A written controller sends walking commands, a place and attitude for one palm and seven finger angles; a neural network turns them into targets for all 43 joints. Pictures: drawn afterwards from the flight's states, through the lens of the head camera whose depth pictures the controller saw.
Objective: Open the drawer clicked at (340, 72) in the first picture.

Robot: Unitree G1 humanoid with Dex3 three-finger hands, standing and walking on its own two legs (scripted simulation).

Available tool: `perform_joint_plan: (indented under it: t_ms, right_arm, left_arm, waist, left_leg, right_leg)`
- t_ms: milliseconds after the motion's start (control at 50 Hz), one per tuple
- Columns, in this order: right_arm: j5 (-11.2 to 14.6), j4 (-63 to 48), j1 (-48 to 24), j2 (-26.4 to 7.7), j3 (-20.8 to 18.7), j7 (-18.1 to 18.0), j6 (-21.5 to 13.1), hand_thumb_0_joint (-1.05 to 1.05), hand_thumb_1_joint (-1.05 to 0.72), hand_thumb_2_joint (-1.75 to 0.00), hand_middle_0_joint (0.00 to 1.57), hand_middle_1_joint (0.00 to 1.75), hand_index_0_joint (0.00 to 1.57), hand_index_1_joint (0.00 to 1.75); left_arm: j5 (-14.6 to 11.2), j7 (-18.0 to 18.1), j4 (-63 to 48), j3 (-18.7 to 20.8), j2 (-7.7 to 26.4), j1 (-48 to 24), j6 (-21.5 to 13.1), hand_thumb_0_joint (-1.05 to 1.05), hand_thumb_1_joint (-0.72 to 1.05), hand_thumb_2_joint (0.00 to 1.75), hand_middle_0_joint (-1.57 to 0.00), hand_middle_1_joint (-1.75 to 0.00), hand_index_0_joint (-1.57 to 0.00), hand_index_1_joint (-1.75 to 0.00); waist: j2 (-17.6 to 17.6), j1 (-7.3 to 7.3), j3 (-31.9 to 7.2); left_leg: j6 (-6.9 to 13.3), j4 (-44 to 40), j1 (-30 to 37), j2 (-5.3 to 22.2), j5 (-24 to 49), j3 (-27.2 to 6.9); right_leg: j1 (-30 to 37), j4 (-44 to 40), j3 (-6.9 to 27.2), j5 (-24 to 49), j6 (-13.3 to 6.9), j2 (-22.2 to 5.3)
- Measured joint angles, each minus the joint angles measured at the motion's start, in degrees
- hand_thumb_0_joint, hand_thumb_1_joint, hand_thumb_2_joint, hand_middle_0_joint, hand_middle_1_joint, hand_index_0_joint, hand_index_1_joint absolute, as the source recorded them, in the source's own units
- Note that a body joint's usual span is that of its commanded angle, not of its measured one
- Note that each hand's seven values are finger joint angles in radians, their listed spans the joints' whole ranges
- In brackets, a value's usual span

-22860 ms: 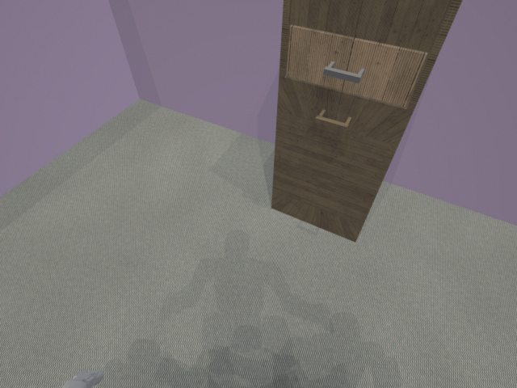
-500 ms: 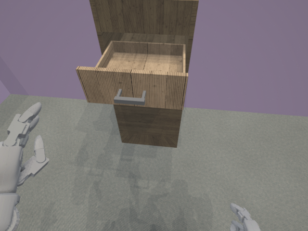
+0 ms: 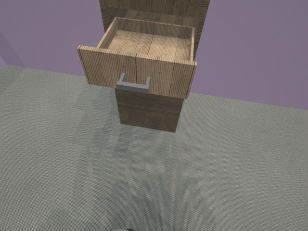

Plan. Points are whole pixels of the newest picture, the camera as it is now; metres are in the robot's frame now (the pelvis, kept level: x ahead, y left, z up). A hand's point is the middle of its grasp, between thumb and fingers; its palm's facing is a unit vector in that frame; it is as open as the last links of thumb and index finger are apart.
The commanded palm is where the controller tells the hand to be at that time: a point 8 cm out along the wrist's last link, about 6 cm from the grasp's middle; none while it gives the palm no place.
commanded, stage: let the arm hang, fingers relaxed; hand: left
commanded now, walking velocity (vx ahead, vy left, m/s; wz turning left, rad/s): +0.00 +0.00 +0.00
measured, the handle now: (134, 82) +0.55 +0.11 +0.02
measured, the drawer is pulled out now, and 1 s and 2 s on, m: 0.30 0.30 0.30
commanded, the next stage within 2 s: look to check the result in 0.54 s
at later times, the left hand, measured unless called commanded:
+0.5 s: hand (60, 228) +0.13 +0.27 -0.14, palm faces -0.03 -0.93 -0.37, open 7.3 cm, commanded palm none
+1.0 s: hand out of the picture +0.11 +0.26 -0.16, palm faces -0.05 -0.94 -0.34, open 7.3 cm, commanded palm none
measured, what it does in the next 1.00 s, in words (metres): stands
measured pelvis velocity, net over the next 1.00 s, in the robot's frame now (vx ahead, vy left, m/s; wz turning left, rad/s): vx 0.04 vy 0.01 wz -0.01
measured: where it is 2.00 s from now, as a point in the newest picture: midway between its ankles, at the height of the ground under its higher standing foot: outside the picture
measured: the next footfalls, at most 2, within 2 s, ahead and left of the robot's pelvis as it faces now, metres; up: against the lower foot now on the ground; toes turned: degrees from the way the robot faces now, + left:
none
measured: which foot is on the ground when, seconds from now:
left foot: down 0.00-1.00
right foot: down 0.00-1.00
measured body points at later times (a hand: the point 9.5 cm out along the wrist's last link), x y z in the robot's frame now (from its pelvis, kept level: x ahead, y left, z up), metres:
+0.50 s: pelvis +0.02 +0.01 +0.00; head +0.03 +0.00 +0.45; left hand +0.13 +0.31 -0.11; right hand +0.11 -0.29 -0.13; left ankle +0.05 +0.12 -0.74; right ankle +0.00 -0.11 -0.74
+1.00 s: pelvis +0.04 +0.01 +0.01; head +0.07 +0.01 +0.45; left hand +0.11 +0.31 -0.13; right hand +0.10 -0.28 -0.13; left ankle +0.05 +0.12 -0.74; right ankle +0.00 -0.11 -0.74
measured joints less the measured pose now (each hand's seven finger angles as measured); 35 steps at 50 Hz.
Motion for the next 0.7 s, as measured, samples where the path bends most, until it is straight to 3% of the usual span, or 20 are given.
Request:
perform_joint_plan:
  t_ms: [260,520,700]
  right_arm:
    - [-0.2,-0.6,-6.6,-0.7,0.0,1.1,-0.9,0.01,-0.9,-0.89,0.2,0.3,0.2,0.3]
    - [-0.2,-0.9,-8.8,-4.2,0.0,1.3,-1.6,0.0,-0.9,-0.89,0.2,0.3,0.2,0.3]
    - [-0.1,-0.1,-7.3,-4.3,0.2,1.1,-1.3,0.01,-0.9,-0.89,0.2,0.3,0.2,0.3]
  left_arm:
    - [0.3,0.3,-1.9,0.9,5.3,-8.5,-1.5,0.0,0.91,0.9,-0.2,-0.3,-0.2,-0.3]
    - [0.5,0.1,-3.7,0.0,4.8,-11.6,-2.3,0.0,0.91,0.9,-0.2,-0.3,-0.21,-0.3]
    - [0.4,0.0,-2.6,-0.2,4.2,-10.1,-1.9,0.0,0.91,0.9,-0.2,-0.3,-0.21,-0.3]
  waist:
    - [2.2,-0.57,-3.3]
    - [2.1,-1.3,-4.0]
    - [1.0,-1.49,-2.5]
  left_leg:
    - [0.7,-3.3,2.7,-1.3,1.1,0.6]
    - [1.0,-5.4,4.5,-1.7,1.1,1.3]
    - [0.9,-6.2,5.1,-1.5,0.7,1.5]
  right_leg:
    - [1.8,-1.4,0.5,0.1,0.9,-1.4]
    - [3.4,-3.5,1.2,0.3,1.3,-1.8]
    - [4.1,-4.8,1.5,0.4,1.2,-1.6]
